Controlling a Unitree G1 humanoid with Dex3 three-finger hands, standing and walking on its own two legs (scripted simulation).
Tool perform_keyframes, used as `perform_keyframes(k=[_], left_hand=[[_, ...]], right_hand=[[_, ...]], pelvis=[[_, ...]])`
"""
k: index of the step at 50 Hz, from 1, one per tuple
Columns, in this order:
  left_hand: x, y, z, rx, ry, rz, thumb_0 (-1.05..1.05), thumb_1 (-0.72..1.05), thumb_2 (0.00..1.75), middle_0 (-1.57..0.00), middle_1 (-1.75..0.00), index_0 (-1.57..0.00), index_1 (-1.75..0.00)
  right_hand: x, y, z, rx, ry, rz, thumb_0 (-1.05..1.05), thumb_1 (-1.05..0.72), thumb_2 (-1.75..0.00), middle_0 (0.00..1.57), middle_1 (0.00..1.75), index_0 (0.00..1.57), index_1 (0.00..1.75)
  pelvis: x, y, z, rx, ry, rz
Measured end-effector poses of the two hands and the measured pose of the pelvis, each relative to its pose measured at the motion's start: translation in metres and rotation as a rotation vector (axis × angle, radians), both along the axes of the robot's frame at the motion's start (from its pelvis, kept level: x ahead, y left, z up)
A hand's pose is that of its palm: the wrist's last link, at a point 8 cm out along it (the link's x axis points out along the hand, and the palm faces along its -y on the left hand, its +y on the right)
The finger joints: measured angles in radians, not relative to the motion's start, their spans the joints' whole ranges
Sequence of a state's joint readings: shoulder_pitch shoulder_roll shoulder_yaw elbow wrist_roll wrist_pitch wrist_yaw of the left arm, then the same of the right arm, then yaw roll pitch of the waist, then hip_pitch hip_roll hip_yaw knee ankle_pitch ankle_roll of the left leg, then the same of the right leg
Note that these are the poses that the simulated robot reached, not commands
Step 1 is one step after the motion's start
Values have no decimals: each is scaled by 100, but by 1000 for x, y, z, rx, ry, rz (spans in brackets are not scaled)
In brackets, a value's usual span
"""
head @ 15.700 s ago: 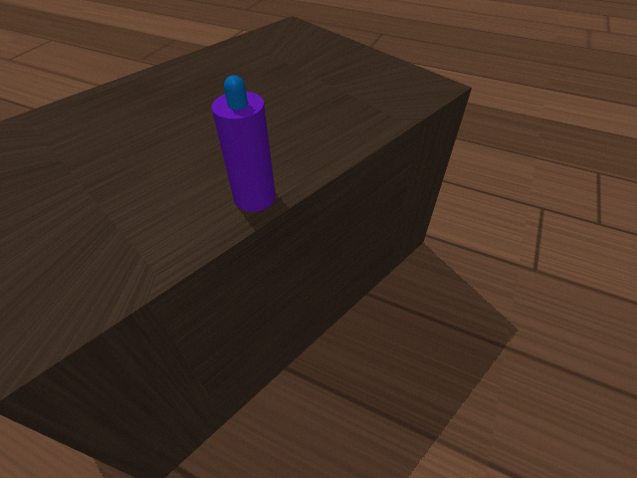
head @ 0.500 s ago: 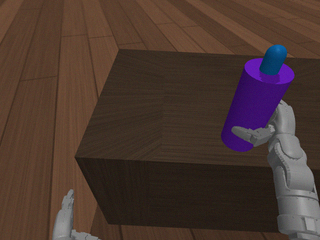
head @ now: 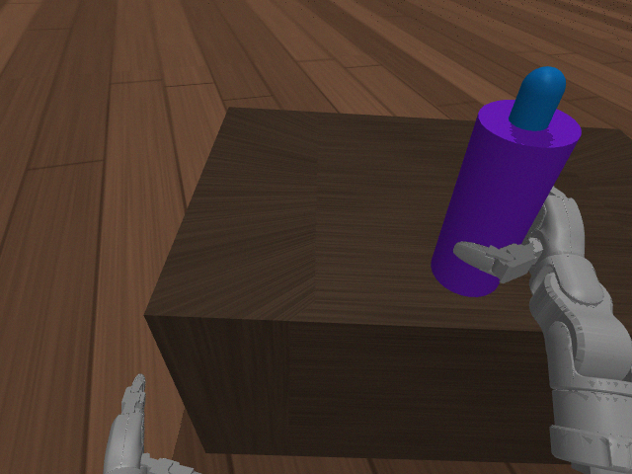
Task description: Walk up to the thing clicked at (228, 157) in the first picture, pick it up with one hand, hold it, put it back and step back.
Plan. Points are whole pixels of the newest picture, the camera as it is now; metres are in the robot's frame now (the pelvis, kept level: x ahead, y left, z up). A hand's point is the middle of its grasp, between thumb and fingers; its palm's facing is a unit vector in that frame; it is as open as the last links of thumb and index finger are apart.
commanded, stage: hold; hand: right
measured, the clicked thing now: (497, 192) +0.34 -0.16 +0.24
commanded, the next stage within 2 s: none
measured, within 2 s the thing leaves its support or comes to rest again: neither
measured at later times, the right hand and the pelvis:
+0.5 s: hand (501, 212) +0.33 -0.17 +0.22, palm faces +0.16 +0.99 -0.05, open 11.9 cm; pelvis +0.01 +0.00 +0.00, yaw +0 degrees
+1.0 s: hand (508, 216) +0.32 -0.17 +0.22, palm faces +0.17 +0.98 -0.05, open 11.9 cm; pelvis +0.00 +0.00 +0.00, yaw +0 degrees
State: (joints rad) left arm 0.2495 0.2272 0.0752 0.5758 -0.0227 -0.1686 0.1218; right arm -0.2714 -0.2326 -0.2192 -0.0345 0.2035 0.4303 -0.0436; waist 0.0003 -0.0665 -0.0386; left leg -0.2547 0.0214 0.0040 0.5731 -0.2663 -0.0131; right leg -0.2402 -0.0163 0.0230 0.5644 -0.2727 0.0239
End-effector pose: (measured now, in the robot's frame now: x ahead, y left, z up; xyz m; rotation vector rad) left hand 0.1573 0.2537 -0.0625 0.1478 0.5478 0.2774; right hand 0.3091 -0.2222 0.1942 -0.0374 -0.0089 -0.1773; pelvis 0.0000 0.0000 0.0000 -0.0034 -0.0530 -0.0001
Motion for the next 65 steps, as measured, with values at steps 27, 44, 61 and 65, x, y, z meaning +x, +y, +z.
perform_keyframes(k=[27, 44, 61, 65], left_hand=[[12, 2, -4, -3, -11, 4, -1, -53, 5, -6, -5, -5, -5], [13, 3, -3, 0, -22, 1, -1, -54, 5, -6, -5, -6, -5], [7, 0, 0, 6, -45, -3, -1, -54, 5, -6, -5, -6, -5], [4, -2, -2, 3, -38, -4, -1, -54, 5, -6, -5, -6, -5]], right_hand=[[-4, 2, 25, -16, -14, 13, 0, 61, -101, 59, 103, 61, 105], [-10, 3, 29, -10, -10, 15, 0, 61, -101, 59, 103, 61, 105], [-25, -3, 25, -16, -9, 9, 0, 61, -101, 59, 103, 61, 105], [-28, -4, 27, -19, -15, 8, 0, 61, -101, 59, 103, 61, 105]], pelvis=[[7, -2, 1, 1, 0, -3], [6, -1, 0, 0, -4, -5], [-1, -3, -1, 3, -14, -7], [-3, -3, -1, 3, -16, -6]])
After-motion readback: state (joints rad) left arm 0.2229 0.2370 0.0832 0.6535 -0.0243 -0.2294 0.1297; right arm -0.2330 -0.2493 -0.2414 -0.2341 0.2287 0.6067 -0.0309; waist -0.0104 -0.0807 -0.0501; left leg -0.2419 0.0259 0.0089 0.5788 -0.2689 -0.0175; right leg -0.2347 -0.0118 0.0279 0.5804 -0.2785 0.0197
